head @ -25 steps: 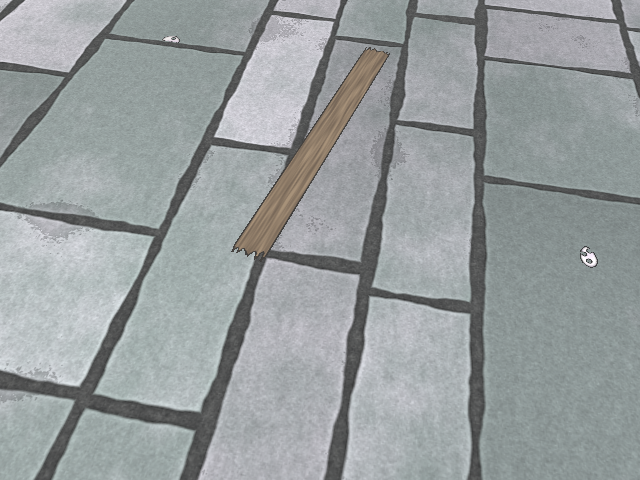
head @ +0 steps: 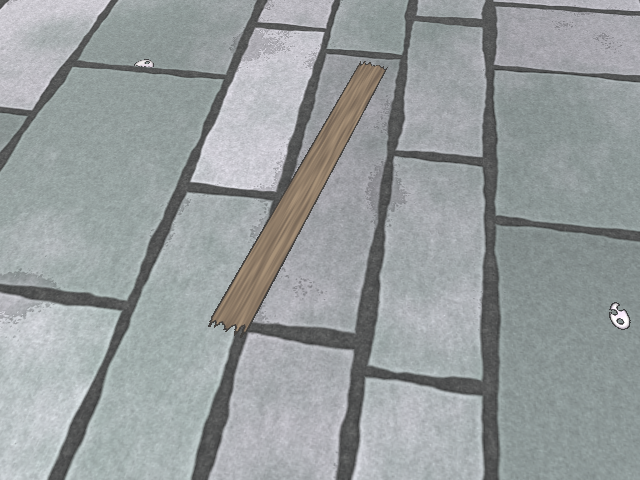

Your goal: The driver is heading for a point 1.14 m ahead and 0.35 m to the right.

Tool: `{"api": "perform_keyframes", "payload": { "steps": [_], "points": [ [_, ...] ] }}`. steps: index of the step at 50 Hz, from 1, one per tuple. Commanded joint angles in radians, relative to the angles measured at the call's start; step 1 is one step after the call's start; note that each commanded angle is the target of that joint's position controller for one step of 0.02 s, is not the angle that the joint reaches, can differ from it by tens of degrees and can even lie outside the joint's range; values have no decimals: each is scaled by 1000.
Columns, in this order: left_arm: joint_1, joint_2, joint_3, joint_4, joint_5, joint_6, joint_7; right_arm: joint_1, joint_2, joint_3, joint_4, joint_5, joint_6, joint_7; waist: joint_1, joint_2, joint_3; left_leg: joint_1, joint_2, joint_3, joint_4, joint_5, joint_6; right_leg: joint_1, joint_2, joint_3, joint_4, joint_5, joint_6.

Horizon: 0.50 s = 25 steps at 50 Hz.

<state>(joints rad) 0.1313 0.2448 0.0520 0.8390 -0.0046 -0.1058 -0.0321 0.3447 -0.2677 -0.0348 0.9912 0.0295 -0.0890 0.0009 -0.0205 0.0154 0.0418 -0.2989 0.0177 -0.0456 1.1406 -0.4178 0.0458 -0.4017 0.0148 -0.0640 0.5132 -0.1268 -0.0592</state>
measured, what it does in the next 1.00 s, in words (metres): walks ahead, turning right: left foot, then right foot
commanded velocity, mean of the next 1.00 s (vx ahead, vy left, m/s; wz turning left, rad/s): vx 0.50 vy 0.00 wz -0.30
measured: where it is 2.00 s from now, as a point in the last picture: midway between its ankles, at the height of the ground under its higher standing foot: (440, 256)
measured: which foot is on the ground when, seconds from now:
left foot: up 0.00-0.42, down 0.44-1.00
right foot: down 0.00-0.46, up 0.48-0.96, down 0.98-1.00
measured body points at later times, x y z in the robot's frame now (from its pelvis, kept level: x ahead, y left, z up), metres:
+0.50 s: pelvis +0.28 +0.05 -0.01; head +0.32 +0.06 +0.44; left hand +0.27 +0.32 -0.15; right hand +0.47 -0.21 -0.10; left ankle +0.39 +0.15 -0.73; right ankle +0.11 -0.09 -0.68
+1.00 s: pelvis +0.54 -0.02 -0.02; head +0.57 -0.04 +0.43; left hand +0.81 +0.15 -0.11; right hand +0.46 -0.30 -0.16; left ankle +0.40 +0.15 -0.71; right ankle +0.63 -0.14 -0.73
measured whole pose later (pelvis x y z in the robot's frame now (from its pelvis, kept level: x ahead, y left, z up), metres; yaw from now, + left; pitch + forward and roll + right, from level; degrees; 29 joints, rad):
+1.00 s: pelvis +0.54 -0.02 -0.02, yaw -20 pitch +1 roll +2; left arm 0.06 0.25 0.08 0.73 -0.03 -0.03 -0.05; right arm 0.30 -0.28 -0.09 0.97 0.01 -0.04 -0.02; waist -0.03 -0.01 0.05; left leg 0.04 0.11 0.30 0.59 -0.45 -0.05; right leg -0.51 -0.01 -0.08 0.62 -0.12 -0.12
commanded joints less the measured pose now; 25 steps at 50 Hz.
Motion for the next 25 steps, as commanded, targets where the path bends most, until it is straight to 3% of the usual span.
{"api": "perform_keyframes", "payload": {
  "steps": [1, 3, 4, 5, 7, 11, 16, 19, 20, 21, 22, 23, 24, 25],
  "points": [
    [87, 106, 23, -15, 14, -8, 1, -39, -105, -31, -82, -5, -22, -8, 29, -83, -87, -320, 123, -37, 50, 124, 11, 317, -272, 348, -315, 55, -164],
    [91, 95, 23, 0, 11, -15, -3, -9, -61, -29, -70, -10, 4, -9, 3, -86, -69, -267, 134, -26, -6, 153, -4, 247, -239, 274, -360, 108, -171],
    [105, 78, 19, 12, 10, -16, -1, -24, -64, -34, -70, -11, 16, -14, -1, -65, -55, -282, 135, -16, -20, 187, -1, 240, -205, 228, -369, 136, -152],
    [114, 131, 30, 20, 11, -17, 5, -37, -48, -30, -84, -14, 20, -13, -11, -103, -41, -314, 139, -16, -68, 220, -16, 227, -237, 222, -386, 178, -178],
    [155, 132, 32, 39, 6, -13, 17, -128, -65, -34, -115, -25, 18, -12, 15, -67, -4, -383, 146, -16, -191, 314, -40, 251, -232, 192, -405, 205, -181],
    [204, 146, 33, 61, -1, -2, 33, -275, -36, -25, -154, -22, 4, 1, 55, -65, 18, -352, 107, 25, -455, 510, -42, 267, -194, 118, -420, 166, -142],
    [297, 152, 38, 114, -15, 17, 40, -419, -43, -21, -209, -12, -7, 22, 91, -61, 59, -368, 75, 20, -599, 494, -24, 400, -247, 141, -373, 155, -137],
    [279, 175, 49, 115, -20, 33, 48, -394, -81, -33, -217, -12, -22, 34, 49, -79, 34, -291, 53, 12, -654, 399, -2, 460, -280, 188, -290, 235, -117],
    [257, 185, 53, 108, -20, 38, 49, -342, -101, -43, -205, -11, -27, 33, 15, -92, 1, -198, 29, 32, -663, 364, 8, 455, -272, 191, -232, 337, -107],
    [237, 176, 48, 101, -16, 42, 48, -223, -133, -62, -171, -12, -30, 27, -49, -87, -72, -21, 2, 59, -685, 362, 28, 422, -227, 166, -98, 453, -84],
    [231, 138, 33, 82, -5, 43, 47, -39, -190, -85, -126, -23, -31, 17, -120, -58, -213, 276, 76, -4, -632, 376, 72, 277, -165, 129, 140, 367, -51],
    [345, 18, 0, 66, -4, 30, 41, 94, -287, -112, -101, -42, -24, 10, -100, 153, -376, 696, 339, -391, -661, 234, 206, -132, -8, 45, 537, -2, 31],
    [352, 32, -1, 75, -19, 13, 40, 104, -223, -91, -100, -35, -20, 13, -105, 250, -450, 723, 412, -654, -808, 115, 238, -265, 28, 172, 716, -466, 32],
    [273, 133, 28, 56, -47, 6, 41, 29, -153, -69, -109, -29, -21, 11, -96, 176, -299, 598, 379, -527, -835, 48, 184, -345, -31, 206, 795, -419, 17]
  ]
}}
